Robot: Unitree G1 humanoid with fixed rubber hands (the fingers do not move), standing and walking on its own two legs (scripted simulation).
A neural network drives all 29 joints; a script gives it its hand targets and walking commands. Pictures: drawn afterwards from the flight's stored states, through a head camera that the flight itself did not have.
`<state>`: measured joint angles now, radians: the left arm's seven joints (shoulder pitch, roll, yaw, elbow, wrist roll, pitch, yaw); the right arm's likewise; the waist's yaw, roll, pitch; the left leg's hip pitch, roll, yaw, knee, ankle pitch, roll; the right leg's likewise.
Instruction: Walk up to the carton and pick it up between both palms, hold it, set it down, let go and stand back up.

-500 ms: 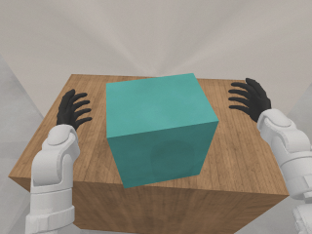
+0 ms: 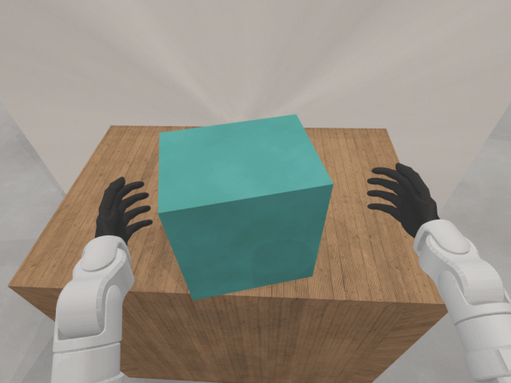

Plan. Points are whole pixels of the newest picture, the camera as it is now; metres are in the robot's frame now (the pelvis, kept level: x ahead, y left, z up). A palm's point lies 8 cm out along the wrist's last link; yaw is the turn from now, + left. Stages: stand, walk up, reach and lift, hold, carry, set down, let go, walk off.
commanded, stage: set down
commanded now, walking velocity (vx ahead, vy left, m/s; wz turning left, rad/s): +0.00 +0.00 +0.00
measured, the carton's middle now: (242, 210) +0.39 +0.07 +0.06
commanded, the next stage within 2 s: none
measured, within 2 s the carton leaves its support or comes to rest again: neither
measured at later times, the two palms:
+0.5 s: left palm (119, 269) +0.26 +0.23 +0.08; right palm (424, 259) +0.30 -0.21 +0.07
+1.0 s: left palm (121, 306) +0.22 +0.23 +0.04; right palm (430, 314) +0.24 -0.22 +0.02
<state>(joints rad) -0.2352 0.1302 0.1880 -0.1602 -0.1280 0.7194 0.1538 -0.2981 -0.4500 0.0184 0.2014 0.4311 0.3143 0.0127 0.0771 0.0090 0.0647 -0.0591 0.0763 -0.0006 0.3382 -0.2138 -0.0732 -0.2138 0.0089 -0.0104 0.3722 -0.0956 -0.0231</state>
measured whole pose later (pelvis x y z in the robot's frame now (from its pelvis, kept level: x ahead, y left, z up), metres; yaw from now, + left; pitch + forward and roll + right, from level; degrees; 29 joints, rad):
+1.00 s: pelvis +0.03 +0.03 +0.00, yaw -2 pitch -4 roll +0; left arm 0.32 0.07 0.01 -0.11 -0.08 0.17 0.16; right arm 0.30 -0.41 -0.02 0.14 0.35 -0.08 0.14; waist 0.08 0.03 0.06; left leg 0.02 0.07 0.05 0.31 -0.26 -0.05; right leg -0.15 0.01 0.04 0.33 -0.12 0.00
